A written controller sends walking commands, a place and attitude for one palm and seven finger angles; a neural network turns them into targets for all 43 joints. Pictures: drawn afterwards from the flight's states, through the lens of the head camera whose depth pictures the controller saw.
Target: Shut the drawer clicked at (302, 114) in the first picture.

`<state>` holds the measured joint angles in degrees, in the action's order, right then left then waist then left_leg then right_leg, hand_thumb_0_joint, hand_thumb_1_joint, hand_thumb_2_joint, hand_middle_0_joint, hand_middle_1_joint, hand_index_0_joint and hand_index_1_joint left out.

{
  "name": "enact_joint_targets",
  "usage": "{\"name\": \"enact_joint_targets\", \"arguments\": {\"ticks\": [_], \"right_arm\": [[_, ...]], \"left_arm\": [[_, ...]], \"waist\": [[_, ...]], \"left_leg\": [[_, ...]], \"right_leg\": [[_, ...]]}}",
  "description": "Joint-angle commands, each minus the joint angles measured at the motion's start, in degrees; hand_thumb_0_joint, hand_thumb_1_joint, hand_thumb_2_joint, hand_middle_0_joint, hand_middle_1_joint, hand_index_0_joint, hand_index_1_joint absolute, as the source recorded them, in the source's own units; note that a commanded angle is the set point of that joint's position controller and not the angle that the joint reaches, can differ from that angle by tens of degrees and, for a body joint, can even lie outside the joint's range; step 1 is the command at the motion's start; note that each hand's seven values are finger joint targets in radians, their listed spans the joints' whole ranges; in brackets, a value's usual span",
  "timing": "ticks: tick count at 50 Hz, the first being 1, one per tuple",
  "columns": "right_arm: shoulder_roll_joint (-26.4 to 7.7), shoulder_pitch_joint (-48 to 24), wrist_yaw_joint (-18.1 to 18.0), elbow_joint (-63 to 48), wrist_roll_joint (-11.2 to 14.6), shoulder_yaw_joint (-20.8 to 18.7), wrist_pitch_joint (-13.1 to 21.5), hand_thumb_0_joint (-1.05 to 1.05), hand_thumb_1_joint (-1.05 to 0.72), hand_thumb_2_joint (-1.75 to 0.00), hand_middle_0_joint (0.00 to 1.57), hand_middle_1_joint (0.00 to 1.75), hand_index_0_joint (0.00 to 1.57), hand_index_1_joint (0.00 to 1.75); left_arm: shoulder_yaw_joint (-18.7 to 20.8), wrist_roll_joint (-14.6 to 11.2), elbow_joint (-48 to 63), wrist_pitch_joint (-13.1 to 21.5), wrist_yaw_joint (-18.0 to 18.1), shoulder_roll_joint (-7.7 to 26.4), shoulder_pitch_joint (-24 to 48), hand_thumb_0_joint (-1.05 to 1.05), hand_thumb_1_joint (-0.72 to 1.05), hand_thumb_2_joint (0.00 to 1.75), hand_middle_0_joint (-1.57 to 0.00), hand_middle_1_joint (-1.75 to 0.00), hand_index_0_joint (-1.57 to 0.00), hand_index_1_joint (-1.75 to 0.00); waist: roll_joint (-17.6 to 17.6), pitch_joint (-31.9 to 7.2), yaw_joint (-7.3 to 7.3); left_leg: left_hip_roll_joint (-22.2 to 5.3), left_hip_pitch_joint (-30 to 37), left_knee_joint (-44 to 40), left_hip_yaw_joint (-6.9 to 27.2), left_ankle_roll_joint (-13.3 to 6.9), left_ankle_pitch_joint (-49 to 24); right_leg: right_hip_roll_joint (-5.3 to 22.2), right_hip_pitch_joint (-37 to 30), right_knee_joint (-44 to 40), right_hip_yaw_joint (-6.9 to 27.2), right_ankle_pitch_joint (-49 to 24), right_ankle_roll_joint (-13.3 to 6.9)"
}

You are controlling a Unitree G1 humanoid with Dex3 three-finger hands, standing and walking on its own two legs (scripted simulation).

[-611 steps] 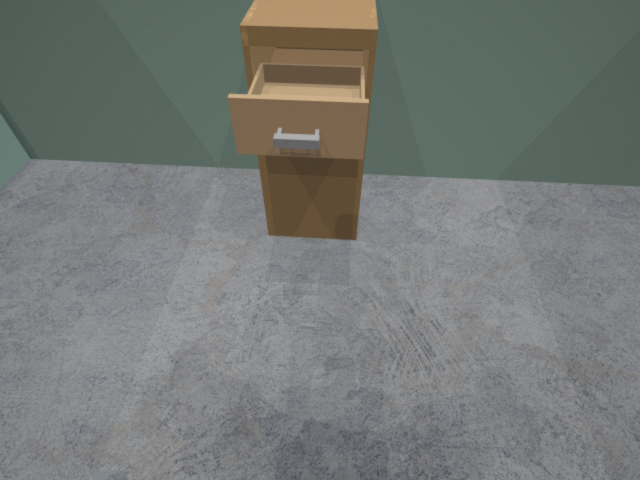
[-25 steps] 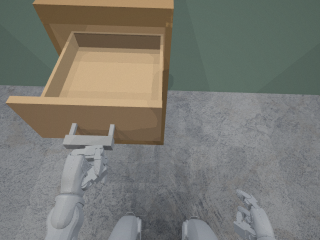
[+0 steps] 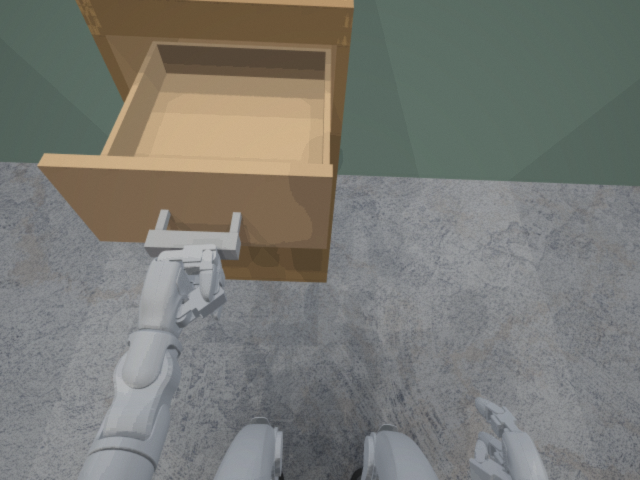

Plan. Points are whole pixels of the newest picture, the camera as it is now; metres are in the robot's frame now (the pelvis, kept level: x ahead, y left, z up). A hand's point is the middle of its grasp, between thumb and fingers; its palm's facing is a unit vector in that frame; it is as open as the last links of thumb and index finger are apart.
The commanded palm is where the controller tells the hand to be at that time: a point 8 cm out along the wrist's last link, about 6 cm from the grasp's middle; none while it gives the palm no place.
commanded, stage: push the drawer shut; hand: left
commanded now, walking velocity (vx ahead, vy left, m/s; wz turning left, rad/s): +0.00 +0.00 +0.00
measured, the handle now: (197, 231) +0.41 +0.17 +0.05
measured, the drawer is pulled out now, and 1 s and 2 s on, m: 0.26 0.12 0.01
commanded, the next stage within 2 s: none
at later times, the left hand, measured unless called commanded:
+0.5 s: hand (232, 242) +0.40 +0.13 +0.04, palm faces -0.02 -1.00 -0.05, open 3.1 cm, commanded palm +0.40 +0.18 +0.05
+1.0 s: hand (239, 197) +0.47 +0.13 +0.04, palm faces +0.00 -1.00 -0.04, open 3.1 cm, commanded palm +0.46 +0.18 +0.05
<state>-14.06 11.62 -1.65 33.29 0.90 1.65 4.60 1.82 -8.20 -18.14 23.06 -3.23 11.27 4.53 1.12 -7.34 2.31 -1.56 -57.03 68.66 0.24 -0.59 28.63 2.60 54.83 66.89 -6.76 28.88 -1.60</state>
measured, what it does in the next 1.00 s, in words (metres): stands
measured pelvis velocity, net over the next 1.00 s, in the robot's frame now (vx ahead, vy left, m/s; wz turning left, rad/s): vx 0.00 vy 0.00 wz -0.03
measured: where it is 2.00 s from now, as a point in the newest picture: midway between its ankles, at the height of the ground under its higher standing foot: outside the picture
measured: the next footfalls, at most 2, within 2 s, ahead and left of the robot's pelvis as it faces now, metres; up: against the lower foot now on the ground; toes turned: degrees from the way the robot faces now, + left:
none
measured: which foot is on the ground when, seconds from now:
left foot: down 0.00-1.00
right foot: down 0.00-1.00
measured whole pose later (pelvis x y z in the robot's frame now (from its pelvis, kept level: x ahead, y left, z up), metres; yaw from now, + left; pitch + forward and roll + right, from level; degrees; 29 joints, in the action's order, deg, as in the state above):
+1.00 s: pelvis +0.00 +0.00 +0.00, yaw -2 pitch +21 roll -1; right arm -14.4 17.3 0.0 37.1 -0.9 1.3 -0.4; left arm 14.3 -4.3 -57.0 29.4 -2.8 16.4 39.8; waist 1.0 -7.0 7.5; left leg -2.4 -61.6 67.9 -1.3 -0.9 27.9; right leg 1.7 60.3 66.3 -5.1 27.4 -1.3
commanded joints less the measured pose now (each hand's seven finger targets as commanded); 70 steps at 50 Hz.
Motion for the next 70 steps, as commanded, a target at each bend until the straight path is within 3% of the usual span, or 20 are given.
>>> {"name": "enact_joint_targets", "arguments": {"ticks": [1, 10, 16, 18, 20, 22, 30, 33, 37, 40, 44, 46, 49, 52, 54, 60, 63, 65, 68, 70], "right_arm": [[-7.98, -0.19, -0.35, -7.09, -0.2, -3.32, 2.21, 0.0, -0.9, -0.9, 0.2, 0.3, 0.2, 0.3], [-8.41, 1.06, -0.21, -5.86, -0.48, -3.28, 1.04, 0.0, -0.9, -0.9, 0.2, 0.3, 0.2, 0.3], [-8.68, 2.4, 0.23, -4.91, -0.64, -3.55, 0.45, 0.0, -0.9, -0.9, 0.2, 0.3, 0.2, 0.3], [-8.76, 2.96, 0.3, -4.47, -0.78, -3.67, 0.26, 0.0, -0.9, -0.9, 0.2, 0.3, 0.2, 0.3], [-9.14, 3.77, 0.28, -4.32, -0.91, -3.84, -0.01, 0.0, -0.9, -0.9, 0.2, 0.3, 0.2, 0.3], [-8.79, 4.02, 0.51, -3.98, -0.87, -3.82, -0.25, 0.0, -0.9, -0.9, 0.2, 0.3, 0.2, 0.3], [-9.22, 6.19, 0.34, -2.34, -1.18, -3.73, -1.41, 0.0, -0.9, -0.9, 0.2, 0.3, 0.2, 0.3], [-9.07, 6.87, 0.54, -1.85, -1.34, -3.93, -1.71, 0.0, -0.9, -0.9, 0.2, 0.3, 0.2, 0.3], [-9.28, 8.4, 0.79, -1.3, -1.64, -4.02, -2.28, 0.0, -0.9, -0.9, 0.2, 0.3, 0.2, 0.3], [-9.29, 9.36, 0.92, -1.36, -1.84, -3.94, -2.83, 0.0, -0.9, -0.9, 0.2, 0.3, 0.2, 0.3], [-9.22, 10.17, 1.09, -1.17, -1.97, -3.92, -3.36, 0.0, -0.9, -0.9, 0.2, 0.3, 0.2, 0.3], [-9.44, 10.71, 1.06, -0.69, -1.96, -3.81, -3.74, 0.0, -0.9, -0.9, 0.2, 0.3, 0.2, 0.3], [-9.35, 11.55, 1.18, -0.51, -2.17, -3.89, -3.99, 0.0, -0.9, -0.9, 0.2, 0.3, 0.2, 0.3], [-9.63, 12.55, 1.54, -0.24, -2.41, -4.02, -4.54, 0.0, -0.9, -0.9, 0.2, 0.3, 0.2, 0.3], [-9.96, 13.38, 1.4, 0.04, -2.62, -3.98, -4.83, 0.0, -0.9, -0.9, 0.2, 0.3, 0.2, 0.3], [-9.95, 14.25, 1.73, 0.04, -2.69, -3.83, -5.38, 0.0, -0.9, -0.9, 0.2, 0.3, 0.2, 0.3], [-10.02, 14.7, 1.86, 0.32, -2.8, -3.72, -5.65, 0.0, -0.9, -0.9, 0.2, 0.3, 0.2, 0.3], [-10.45, 15.24, 1.73, 0.53, -2.99, -3.57, -5.76, 0.0, -0.9, -0.9, 0.2, 0.3, 0.2, 0.3], [-10.4, 15.59, 1.94, 0.82, -3.16, -3.45, -5.91, 0.0, -0.9, -0.9, 0.2, 0.3, 0.2, 0.3], [-10.94, 16.4, 2.03, 1.13, -3.43, -3.45, -6.03, 0.0, -0.9, -0.9, 0.2, 0.3, 0.2, 0.3]], "left_arm": [[1.96, -0.28, 11.79, 4.01, 2.05, 4.16, 24.0, 0.0, 0.9, 0.9, -1.4, -1.6, -1.4, -1.6], [4.48, 0.72, 3.26, 4.93, 3.49, 6.06, 32.03, 0.0, 0.9, 0.9, -1.4, -1.6, -1.4, -1.6], [3.67, 1.21, -0.8, 5.87, 3.9, 4.74, 38.74, 0.0, 0.9, 0.9, -1.4, -1.6, -1.4, -1.6], [3.77, 1.27, -2.27, 6.11, 4.13, 4.57, 40.87, 0.0, 0.9, 0.9, -1.4, -1.6, -1.4, -1.6], [6.24, 1.84, -3.42, 6.63, 4.28, 7.22, 41.13, 0.0, 0.9, 0.9, -1.4, -1.6, -1.4, -1.6], [4.79, 1.61, -4.74, 6.78, 4.16, 5.19, 42.97, 0.0, 0.9, 0.9, -1.4, -1.6, -1.4, -1.6], [8.69, 2.55, -13.06, 8.18, 4.13, 9.68, 52.03, 0.0, 0.9, 0.9, -1.4, -1.6, -1.4, -1.6], [7.55, 2.71, -14.79, 8.79, 3.87, 8.21, 55.17, 0.0, 0.9, 0.9, -1.4, -1.6, -1.4, -1.6], [10.36, 2.71, -19.06, 9.05, 3.39, 10.86, 57.15, 0.0, 0.9, 0.9, -1.4, -1.6, -1.4, -1.6], [11.94, 2.98, -19.93, 9.55, 2.71, 12.89, 58.16, 0.0, 0.9, 0.9, -1.4, -1.6, -1.4, -1.6], [13.02, 2.55, -23.28, 9.93, 1.93, 13.56, 60.64, 0.0, 0.9, 0.9, -1.4, -1.6, -1.4, -1.6], [14.97, 2.93, -26.07, 10.08, 1.61, 16.52, 62.22, 0.0, 0.9, 0.9, -1.4, -1.6, -1.4, -1.6], [13.11, 3.32, -26.74, 10.53, 0.9, 14.9, 66.09, 0.0, 0.9, 0.9, -1.4, -1.6, -1.4, -1.6], [14.4, 3.21, -28.26, 10.39, 0.7, 15.9, 66.54, 0.0, 0.9, 0.9, -1.4, -1.6, -1.4, -1.6], [16.45, 3.51, -28.93, 10.49, 0.6, 19.21, 68.41, 0.0, 0.9, 0.9, -1.4, -1.6, -1.4, -1.6], [16.32, 4.0, -30.56, 10.17, 0.02, 19.45, 71.15, 0.0, 0.9, 0.9, -1.4, -1.6, -1.4, -1.6], [16.33, 4.19, -32.81, 9.62, 0.23, 19.71, 73.21, 0.0, 0.9, 0.9, -1.4, -1.6, -1.4, -1.6], [18.19, 4.75, -32.73, 9.89, 0.28, 23.08, 75.67, 0.0, 0.9, 0.9, -1.4, -1.6, -1.4, -1.6], [15.76, 5.26, -34.59, 9.47, 0.33, 20.47, 78.21, 0.0, 0.9, 0.9, -1.4, -1.6, -1.4, -1.6], [16.54, 5.5, -34.96, 9.43, 0.73, 21.69, 80.36, 0.0, 0.9, 0.9, -1.4, -1.6, -1.4, -1.6]], "waist": [[2.57, -19.79, 2.52], [-0.26, -18.97, 3.27], [2.73, -20.06, 4.11], [1.71, -20.37, 4.6], [1.21, -22.75, 3.83], [1.75, -22.29, 4.28], [1.4, -22.47, 5.57], [3.17, -23.52, 6.35], [1.53, -24.5, 6.33], [3.18, -26.6, 5.93], [1.31, -25.35, 6.89], [0.97, -24.13, 6.97], [4.0, -24.99, 8.16], [4.03, -26.8, 8.03], [2.25, -27.48, 8.27], [5.22, -28.72, 8.79], [3.73, -27.02, 9.99], [5.29, -27.69, 9.91], [6.55, -26.42, 11.24], [6.34, -27.03, 11.84]], "left_leg": [[1.47, 14.08, -11.58, 2.62, -0.57, -4.53], [1.45, 12.68, -12.23, 2.51, -0.58, -2.42], [1.24, 15.43, -12.56, 3.14, -0.14, -3.3], [1.24, 15.35, -12.53, 3.06, -0.23, -3.51], [1.08, 15.87, -12.41, 3.23, -0.11, -5.56], [1.16, 15.79, -12.23, 2.85, -0.17, -5.93], [1.23, 13.98, -11.76, 2.62, -0.33, -5.51], [1.09, 15.58, -11.38, 2.55, -0.23, -7.04], [1.18, 13.92, -10.64, 2.16, -0.56, -8.08], [1.18, 14.7, -10.31, 2.02, -0.48, -10.86], [1.16, 12.18, -9.64, 1.53, -0.95, -10.06], [1.2, 10.14, -9.42, 1.36, -0.97, -8.71], [1.14, 12.2, -8.92, 1.74, -1.03, -10.02], [1.0, 13.16, -8.43, 1.84, -0.94, -12.0], [1.01, 11.65, -7.86, 1.98, -1.21, -12.12], [0.93, 12.52, -7.63, 2.04, -1.12, -12.93], [0.89, 10.38, -7.15, 1.97, -1.36, -11.48], [0.82, 10.61, -6.96, 2.22, -1.3, -11.58], [0.67, 11.42, -6.83, 2.89, -1.25, -10.83], [0.57, 12.24, -6.71, 3.5, -1.29, -11.23]], "right_leg": [[-2.12, -7.04, -11.29, 4.43, -4.4, 0.17], [-2.39, -6.93, -11.98, 4.74, -2.89, 0.38], [-2.46, -4.21, -11.15, 4.1, -4.29, 0.18], [-2.53, -4.56, -11.49, 4.21, -4.55, 0.31], [-2.63, -5.37, -10.77, 4.15, -5.69, 0.16], [-2.67, -5.45, -11.22, 4.31, -6.08, 0.25], [-2.9, -4.99, -11.09, 4.74, -6.09, 0.36], [-2.87, -3.71, -11.02, 4.67, -7.14, 0.37], [-3.06, -5.28, -11.15, 5.16, -8.04, 0.52], [-3.25, -6.46, -10.59, 5.25, -10.36, 0.38], [-3.42, -6.72, -10.92, 5.79, -10.3, 0.66], [-3.36, -7.02, -11.08, 6.09, -9.33, 0.71], [-3.52, -4.47, -10.38, 5.82, -10.1, 0.58], [-3.66, -4.57, -10.29, 5.71, -11.47, 0.61], [-3.76, -5.84, -9.84, 6.0, -12.05, 0.68], [-4.03, -4.68, -9.81, 5.96, -12.38, 0.58], [-4.13, -4.18, -10.3, 6.1, -11.21, 0.86], [-4.19, -3.66, -9.81, 6.1, -10.97, 0.67], [-4.28, -0.17, -9.64, 5.56, -9.62, 0.62], [-4.34, 0.98, -9.31, 5.19, -9.64, 0.6]]}}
